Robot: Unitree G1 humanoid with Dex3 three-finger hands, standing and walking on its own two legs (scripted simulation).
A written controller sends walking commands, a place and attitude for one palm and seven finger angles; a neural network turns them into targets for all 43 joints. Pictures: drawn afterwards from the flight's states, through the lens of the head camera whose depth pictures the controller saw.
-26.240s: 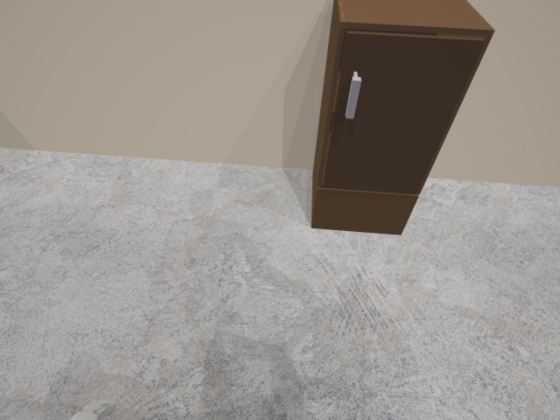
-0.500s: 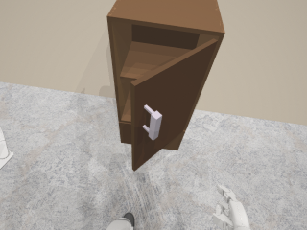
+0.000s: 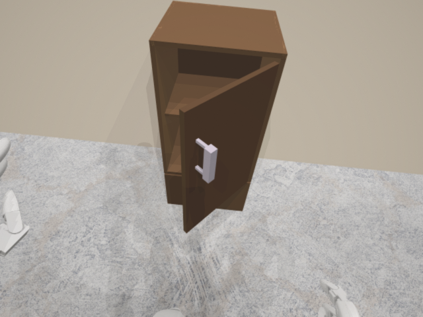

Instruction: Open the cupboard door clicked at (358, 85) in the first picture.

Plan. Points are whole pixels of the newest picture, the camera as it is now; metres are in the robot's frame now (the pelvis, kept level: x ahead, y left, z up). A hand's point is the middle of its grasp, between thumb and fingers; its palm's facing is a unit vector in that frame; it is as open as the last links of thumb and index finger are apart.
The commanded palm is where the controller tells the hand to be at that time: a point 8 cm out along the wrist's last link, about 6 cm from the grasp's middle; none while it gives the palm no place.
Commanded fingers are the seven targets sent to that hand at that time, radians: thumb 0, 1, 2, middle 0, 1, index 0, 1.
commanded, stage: stop stepping back and stand still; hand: left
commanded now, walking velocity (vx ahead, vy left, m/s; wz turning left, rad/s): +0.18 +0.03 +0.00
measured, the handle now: (204, 160) +0.52 +0.06 -0.05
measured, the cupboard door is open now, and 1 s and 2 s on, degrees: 49 49 49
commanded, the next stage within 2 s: let the arm hang, fingers relaxed in 0.32 s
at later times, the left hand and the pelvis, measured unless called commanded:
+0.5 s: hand (49, 251) +0.19 +0.27 +0.09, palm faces +0.31 -0.80 -0.51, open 7.4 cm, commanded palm none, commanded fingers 0.00 0.90 0.90 -0.20 -0.30 -0.20 -0.30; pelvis -0.02 +0.00 -0.01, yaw +5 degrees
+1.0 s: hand out of the picture -0.07 +0.19 -0.17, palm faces +0.13 -0.96 -0.24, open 7.2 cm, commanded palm none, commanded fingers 0.00 0.90 0.90 -0.20 -0.30 -0.20 -0.30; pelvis -0.05 -0.01 +0.00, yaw +6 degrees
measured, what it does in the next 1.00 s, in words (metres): steps on the spot: left foot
